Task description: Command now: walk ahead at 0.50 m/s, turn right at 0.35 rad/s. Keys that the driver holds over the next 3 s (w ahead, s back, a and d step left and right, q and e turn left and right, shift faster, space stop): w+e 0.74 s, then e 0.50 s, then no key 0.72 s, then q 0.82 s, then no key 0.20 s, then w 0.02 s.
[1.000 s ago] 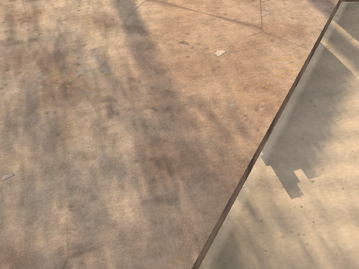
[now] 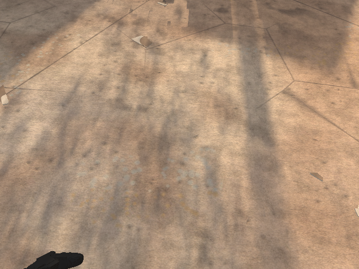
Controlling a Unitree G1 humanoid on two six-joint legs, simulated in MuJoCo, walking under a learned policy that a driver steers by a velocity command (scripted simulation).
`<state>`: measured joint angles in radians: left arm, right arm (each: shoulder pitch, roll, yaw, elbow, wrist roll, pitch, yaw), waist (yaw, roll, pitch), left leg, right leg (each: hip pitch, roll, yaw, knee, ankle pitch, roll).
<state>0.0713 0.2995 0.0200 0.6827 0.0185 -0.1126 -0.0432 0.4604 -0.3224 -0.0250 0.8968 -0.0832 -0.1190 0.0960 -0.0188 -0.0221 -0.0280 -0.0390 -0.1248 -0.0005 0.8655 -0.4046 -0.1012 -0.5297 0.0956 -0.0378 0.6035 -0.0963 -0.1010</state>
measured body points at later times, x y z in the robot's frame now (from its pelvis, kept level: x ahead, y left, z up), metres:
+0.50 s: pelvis +0.32 +0.02 +0.02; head +0.33 +0.02 +0.47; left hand +0.47 +0.27 -0.09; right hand +0.42 -0.27 -0.05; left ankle +0.41 +0.12 -0.71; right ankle +0.19 -0.06 -0.61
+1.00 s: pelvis +0.50 -0.12 +0.02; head +0.54 -0.16 +0.47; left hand +0.81 -0.02 -0.06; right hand +0.43 -0.42 -0.09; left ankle +0.55 +0.05 -0.62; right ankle +0.52 -0.23 -0.71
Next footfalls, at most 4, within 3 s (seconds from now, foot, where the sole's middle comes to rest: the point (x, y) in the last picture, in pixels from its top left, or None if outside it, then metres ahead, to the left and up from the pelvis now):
0.38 left None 0.45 0.11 -0.75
0.86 right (247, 253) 0.55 -0.25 -0.75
1.28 left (211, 207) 0.74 -0.13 -0.75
1.62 right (249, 267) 0.50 -0.25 -0.75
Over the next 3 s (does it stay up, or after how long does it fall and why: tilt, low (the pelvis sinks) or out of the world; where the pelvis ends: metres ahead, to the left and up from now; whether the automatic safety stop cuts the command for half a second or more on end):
stays up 0.59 -0.18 0.03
